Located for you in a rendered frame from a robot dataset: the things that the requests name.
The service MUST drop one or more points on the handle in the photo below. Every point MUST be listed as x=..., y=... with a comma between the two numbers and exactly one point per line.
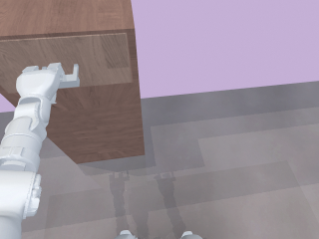
x=69, y=81

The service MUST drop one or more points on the left robot shin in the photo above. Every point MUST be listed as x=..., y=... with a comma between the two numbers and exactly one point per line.
x=125, y=232

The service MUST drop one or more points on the left robot upper arm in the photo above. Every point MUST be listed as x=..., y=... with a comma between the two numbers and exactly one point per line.
x=20, y=193

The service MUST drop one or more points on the drawer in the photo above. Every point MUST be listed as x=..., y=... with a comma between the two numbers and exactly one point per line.
x=103, y=59

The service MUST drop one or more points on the left robot forearm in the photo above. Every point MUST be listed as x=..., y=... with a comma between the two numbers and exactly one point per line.
x=24, y=134

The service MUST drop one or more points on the robot left hand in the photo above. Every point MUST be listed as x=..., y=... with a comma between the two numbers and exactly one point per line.
x=40, y=82

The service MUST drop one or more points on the cabinet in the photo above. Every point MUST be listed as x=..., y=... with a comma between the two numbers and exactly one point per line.
x=91, y=123

